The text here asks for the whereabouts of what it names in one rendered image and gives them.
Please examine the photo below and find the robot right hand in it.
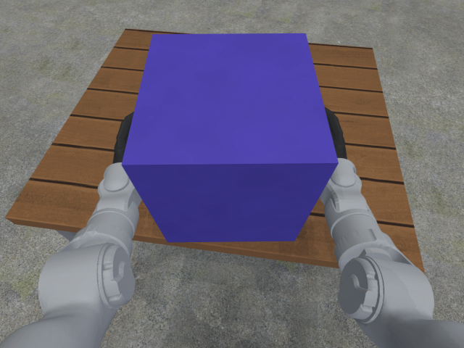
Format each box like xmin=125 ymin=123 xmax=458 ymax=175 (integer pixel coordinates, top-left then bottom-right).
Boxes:
xmin=325 ymin=107 xmax=347 ymax=159

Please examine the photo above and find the right robot upper arm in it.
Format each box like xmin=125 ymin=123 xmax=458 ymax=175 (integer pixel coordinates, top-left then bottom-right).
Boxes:
xmin=338 ymin=256 xmax=464 ymax=348

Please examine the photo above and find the robot right forearm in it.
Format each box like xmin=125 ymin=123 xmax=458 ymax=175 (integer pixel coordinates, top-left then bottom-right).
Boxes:
xmin=319 ymin=158 xmax=434 ymax=312

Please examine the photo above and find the table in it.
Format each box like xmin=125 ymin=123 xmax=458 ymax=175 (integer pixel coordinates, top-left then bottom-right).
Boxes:
xmin=5 ymin=28 xmax=425 ymax=275

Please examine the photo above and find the carton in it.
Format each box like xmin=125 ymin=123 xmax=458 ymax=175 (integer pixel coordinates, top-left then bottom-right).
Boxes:
xmin=121 ymin=33 xmax=339 ymax=242

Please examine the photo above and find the robot left forearm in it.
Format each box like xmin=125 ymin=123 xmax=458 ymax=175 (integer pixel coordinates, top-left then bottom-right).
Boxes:
xmin=38 ymin=162 xmax=142 ymax=311

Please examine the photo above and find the left robot upper arm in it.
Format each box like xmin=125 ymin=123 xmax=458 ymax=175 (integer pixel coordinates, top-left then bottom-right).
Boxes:
xmin=0 ymin=243 xmax=135 ymax=348

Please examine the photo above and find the robot left hand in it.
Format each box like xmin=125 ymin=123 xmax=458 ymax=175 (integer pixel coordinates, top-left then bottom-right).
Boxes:
xmin=113 ymin=112 xmax=134 ymax=164

